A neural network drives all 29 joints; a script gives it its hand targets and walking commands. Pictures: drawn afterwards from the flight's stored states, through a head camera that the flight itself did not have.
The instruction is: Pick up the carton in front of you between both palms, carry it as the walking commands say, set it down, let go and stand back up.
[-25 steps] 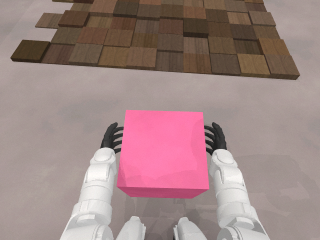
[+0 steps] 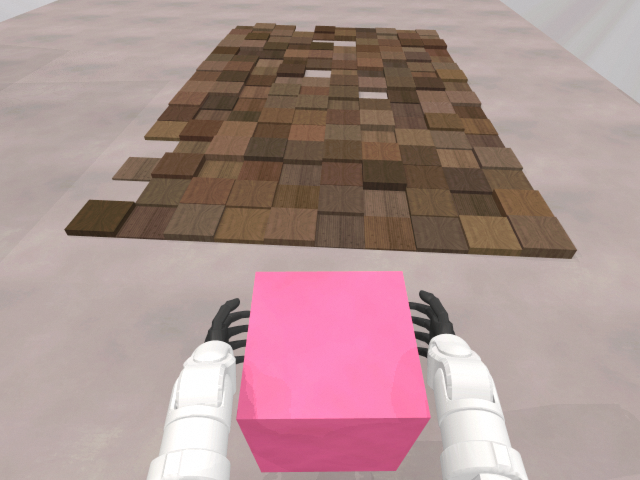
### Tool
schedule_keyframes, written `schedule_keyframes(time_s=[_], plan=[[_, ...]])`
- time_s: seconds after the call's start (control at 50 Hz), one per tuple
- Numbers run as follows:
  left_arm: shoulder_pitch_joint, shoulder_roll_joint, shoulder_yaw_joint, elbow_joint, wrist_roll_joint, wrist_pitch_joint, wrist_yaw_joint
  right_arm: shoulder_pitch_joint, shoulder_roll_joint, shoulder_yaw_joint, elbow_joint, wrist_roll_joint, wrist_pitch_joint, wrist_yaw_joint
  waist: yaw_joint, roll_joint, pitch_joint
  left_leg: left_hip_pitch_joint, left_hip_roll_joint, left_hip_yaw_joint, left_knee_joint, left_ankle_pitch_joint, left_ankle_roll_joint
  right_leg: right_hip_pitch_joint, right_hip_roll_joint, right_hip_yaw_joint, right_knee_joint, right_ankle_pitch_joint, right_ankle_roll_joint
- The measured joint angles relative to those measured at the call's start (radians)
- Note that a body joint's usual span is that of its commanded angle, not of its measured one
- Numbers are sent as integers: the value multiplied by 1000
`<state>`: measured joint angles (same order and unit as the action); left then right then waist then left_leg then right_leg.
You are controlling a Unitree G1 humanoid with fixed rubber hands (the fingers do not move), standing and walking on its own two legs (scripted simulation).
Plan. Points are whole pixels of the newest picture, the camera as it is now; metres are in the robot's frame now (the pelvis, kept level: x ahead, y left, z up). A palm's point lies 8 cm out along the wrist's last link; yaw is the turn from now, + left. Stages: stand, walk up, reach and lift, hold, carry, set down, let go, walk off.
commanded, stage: reach and lift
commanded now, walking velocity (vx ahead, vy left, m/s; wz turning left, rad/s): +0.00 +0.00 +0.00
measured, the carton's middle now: (328, 375) +0.29 +0.00 -0.06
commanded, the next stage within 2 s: hold in 0.90 s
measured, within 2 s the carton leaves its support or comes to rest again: neither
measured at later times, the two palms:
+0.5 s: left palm (216, 345) +0.29 +0.15 +0.03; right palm (440, 339) +0.29 -0.15 +0.04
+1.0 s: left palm (214, 340) +0.28 +0.15 +0.05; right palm (444, 332) +0.29 -0.15 +0.05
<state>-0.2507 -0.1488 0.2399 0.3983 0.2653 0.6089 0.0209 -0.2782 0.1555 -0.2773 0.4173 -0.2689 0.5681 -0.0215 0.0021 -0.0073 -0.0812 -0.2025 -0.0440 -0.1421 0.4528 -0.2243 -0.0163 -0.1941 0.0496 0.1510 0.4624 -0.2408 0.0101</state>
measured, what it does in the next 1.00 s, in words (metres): stands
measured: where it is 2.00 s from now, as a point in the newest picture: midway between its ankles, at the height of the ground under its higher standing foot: outside the picture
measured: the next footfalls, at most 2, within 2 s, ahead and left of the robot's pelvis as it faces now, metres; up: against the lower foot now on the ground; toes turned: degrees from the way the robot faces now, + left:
none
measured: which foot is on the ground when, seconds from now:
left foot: down 0.00-1.00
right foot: down 0.00-1.00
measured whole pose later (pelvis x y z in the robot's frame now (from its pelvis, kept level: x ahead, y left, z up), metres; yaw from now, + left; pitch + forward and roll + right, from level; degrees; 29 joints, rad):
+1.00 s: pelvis +0.00 +0.00 +0.01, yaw +0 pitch -5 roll +0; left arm -0.23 -0.14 0.19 0.24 0.26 0.74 0.02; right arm -0.26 0.15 -0.22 0.26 -0.27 0.70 -0.01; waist 0.00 -0.01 -0.02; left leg -0.07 -0.04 -0.14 0.35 -0.19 -0.01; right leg -0.06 0.04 0.14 0.36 -0.20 0.01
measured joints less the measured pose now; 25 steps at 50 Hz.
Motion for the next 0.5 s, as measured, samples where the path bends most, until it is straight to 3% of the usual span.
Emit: schedule_keyframes(time_s=[0.26, 0.5], plan=[[-74, -13, 54, 0, 36, 23, -20, -72, 20, -56, 0, -42, 19, 16, 0, 0, 66, 0, -1, 4, 20, 9, -1, 2, -1, -5, 17, 10, 4], [-55, -14, 29, -37, 37, 46, -19, -54, 15, -35, -35, -40, 42, 22, -1, -1, 68, 43, 1, 9, -26, 20, 3, 43, -8, -4, -28, 21, 5]])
